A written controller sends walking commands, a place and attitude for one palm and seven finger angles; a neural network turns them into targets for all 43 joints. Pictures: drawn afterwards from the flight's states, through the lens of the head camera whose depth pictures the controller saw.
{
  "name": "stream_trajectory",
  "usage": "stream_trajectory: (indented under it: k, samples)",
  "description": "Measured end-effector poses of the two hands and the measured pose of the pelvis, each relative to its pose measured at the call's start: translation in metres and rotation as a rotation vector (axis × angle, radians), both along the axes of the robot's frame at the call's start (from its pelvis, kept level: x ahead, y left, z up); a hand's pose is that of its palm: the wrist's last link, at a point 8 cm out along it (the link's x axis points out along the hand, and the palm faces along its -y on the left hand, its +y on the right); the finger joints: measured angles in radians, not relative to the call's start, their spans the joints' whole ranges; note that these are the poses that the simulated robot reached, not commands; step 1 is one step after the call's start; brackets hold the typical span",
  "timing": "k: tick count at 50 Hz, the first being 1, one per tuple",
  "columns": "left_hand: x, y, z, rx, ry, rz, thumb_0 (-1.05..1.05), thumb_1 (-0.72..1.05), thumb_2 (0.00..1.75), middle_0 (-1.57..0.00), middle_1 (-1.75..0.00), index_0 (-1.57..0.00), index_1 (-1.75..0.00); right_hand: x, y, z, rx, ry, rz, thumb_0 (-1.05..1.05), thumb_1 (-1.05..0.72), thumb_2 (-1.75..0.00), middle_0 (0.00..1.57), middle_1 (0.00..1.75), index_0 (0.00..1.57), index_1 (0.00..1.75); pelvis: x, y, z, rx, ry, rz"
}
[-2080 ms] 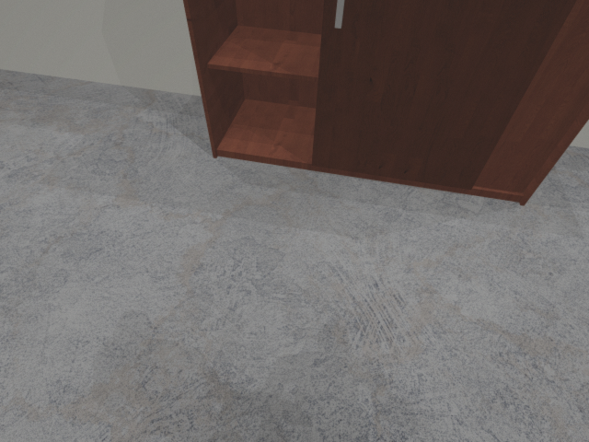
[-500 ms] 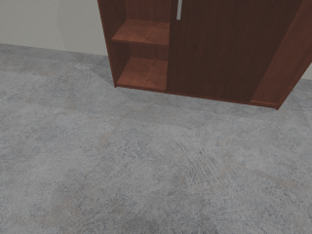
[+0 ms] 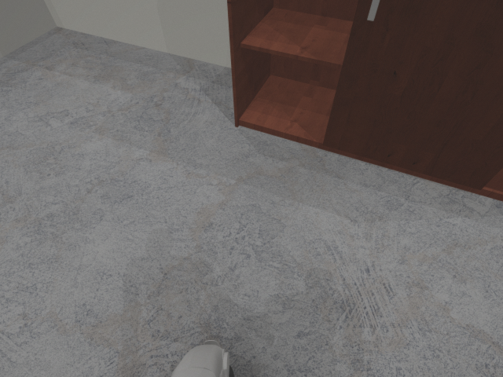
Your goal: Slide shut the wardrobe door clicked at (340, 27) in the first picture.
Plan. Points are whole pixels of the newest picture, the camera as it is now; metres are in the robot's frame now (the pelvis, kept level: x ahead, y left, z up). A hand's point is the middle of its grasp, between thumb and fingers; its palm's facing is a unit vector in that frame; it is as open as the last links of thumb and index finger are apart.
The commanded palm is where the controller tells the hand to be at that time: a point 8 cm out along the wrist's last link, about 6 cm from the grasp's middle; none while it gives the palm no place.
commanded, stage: walk to a spot facing it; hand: right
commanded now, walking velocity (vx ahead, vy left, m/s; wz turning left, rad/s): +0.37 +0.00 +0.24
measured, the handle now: out of the picture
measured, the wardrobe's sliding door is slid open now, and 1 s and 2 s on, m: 0.52 0.52 0.52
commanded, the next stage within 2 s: turn to face it in 0.96 s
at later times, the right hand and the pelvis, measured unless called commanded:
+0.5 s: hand (351, 337) +0.23 -0.17 -0.18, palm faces +0.02 +0.99 -0.13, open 7.3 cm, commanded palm none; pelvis +0.24 +0.01 +0.01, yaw +4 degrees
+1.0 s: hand (313, 178) +0.62 -0.11 -0.17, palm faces -0.27 +0.95 -0.16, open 7.4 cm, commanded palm none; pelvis +0.48 +0.04 +0.00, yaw +13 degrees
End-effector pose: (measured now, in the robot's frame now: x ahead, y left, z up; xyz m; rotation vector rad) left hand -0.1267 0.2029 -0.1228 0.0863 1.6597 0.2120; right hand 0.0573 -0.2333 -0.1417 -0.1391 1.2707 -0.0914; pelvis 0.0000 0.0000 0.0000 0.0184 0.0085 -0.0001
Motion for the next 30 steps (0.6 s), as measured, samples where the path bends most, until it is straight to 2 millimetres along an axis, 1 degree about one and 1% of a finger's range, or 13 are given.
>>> stream_trajectory:
  k: [2,4,5,6,7,9,13,16,19,23,26,28,30]
  samples:
    - [0.002,0.002,-0.003,-0.013,0.055,0.030,0.00,0.91,0.90,-0.20,-0.30,-0.20,-0.30,0.051,0.006,0.000,-0.012,-0.075,0.038,0.00,-0.91,-0.90,0.19,0.30,0.20,0.30,0.020,0.007,-0.006,0.004,-0.007,0.014]
    - [0.013,0.010,-0.011,-0.021,0.090,0.054,0.00,0.91,0.90,-0.20,-0.30,-0.20,-0.30,0.093,0.013,-0.003,-0.031,-0.148,0.062,0.00,-0.91,-0.90,0.19,0.30,0.20,0.30,0.043,0.016,-0.016,-0.008,-0.019,0.025]
    - [0.023,0.015,-0.016,-0.022,0.095,0.063,0.00,0.91,0.90,-0.20,-0.30,-0.20,-0.30,0.109,0.015,-0.005,-0.041,-0.177,0.064,0.00,-0.91,-0.90,0.19,0.30,0.20,0.30,0.053,0.021,-0.021,-0.011,-0.023,0.033]
    - [0.037,0.020,-0.020,-0.017,0.086,0.068,0.00,0.91,0.90,-0.20,-0.30,-0.20,-0.30,0.120,0.018,-0.006,-0.046,-0.192,0.063,0.00,-0.91,-0.90,0.19,0.30,0.20,0.30,0.061,0.024,-0.023,-0.008,-0.028,0.038]
    - [0.055,0.026,-0.022,-0.010,0.060,0.071,0.00,0.91,0.90,-0.20,-0.30,-0.20,-0.30,0.128,0.020,-0.006,-0.047,-0.194,0.063,0.00,-0.91,-0.90,0.19,0.30,0.20,0.30,0.068,0.027,-0.022,-0.006,-0.032,0.042]
    - [0.102,0.038,-0.023,0.010,-0.031,0.064,0.01,0.91,0.90,-0.20,-0.30,-0.20,-0.30,0.138,0.024,-0.004,-0.049,-0.167,0.069,0.00,-0.91,-0.90,0.19,0.30,0.20,0.30,0.082,0.030,-0.016,-0.003,-0.032,0.050]
    - [0.208,0.054,-0.014,0.045,-0.263,0.031,0.00,0.91,0.90,-0.20,-0.30,-0.19,-0.30,0.145,0.034,0.003,-0.038,-0.084,0.083,0.00,-0.91,-0.90,0.19,0.30,0.20,0.30,0.115,0.032,0.000,0.002,-0.016,0.060]
    - [0.280,0.057,-0.003,0.053,-0.396,0.006,0.00,0.92,0.90,-0.20,-0.30,-0.19,-0.29,0.151,0.035,0.006,-0.027,-0.039,0.065,0.00,-0.92,-0.90,0.20,0.30,0.20,0.30,0.142,0.031,0.007,0.006,-0.005,0.067]
    - [0.340,0.057,0.007,0.057,-0.475,-0.032,0.00,0.93,0.90,-0.20,-0.30,-0.19,-0.29,0.157,0.031,0.006,-0.009,-0.008,0.038,0.00,-0.92,-0.90,0.20,0.30,0.20,0.30,0.171,0.026,0.011,0.011,-0.001,0.070]
    - [0.410,0.046,0.013,0.057,-0.526,-0.094,0.00,0.93,0.90,-0.20,-0.30,-0.19,-0.29,0.165,0.022,0.000,0.013,0.045,-0.014,0.00,-0.92,-0.90,0.20,0.30,0.20,0.30,0.213,0.015,0.009,0.024,-0.004,0.069]
    - [0.457,0.034,0.011,0.068,-0.555,-0.126,0.00,0.92,0.90,-0.20,-0.30,-0.19,-0.30,0.172,0.011,-0.011,0.027,0.108,-0.045,0.00,-0.91,-0.90,0.20,0.30,0.20,0.30,0.248,0.002,0.001,0.029,-0.009,0.070]
    - [0.477,0.025,0.011,0.077,-0.575,-0.125,0.00,0.92,0.90,-0.20,-0.30,-0.19,-0.30,0.180,0.003,-0.016,0.030,0.162,-0.040,0.00,-0.91,-0.90,0.20,0.30,0.20,0.30,0.267,-0.004,-0.001,0.012,-0.016,0.088]
    - [0.483,0.019,0.012,0.081,-0.574,-0.093,0.00,0.92,0.90,-0.20,-0.30,-0.19,-0.30,0.198,-0.002,-0.013,0.027,0.194,-0.017,0.00,-0.91,-0.90,0.20,0.30,0.20,0.30,0.285,-0.009,0.002,0.010,-0.020,0.103]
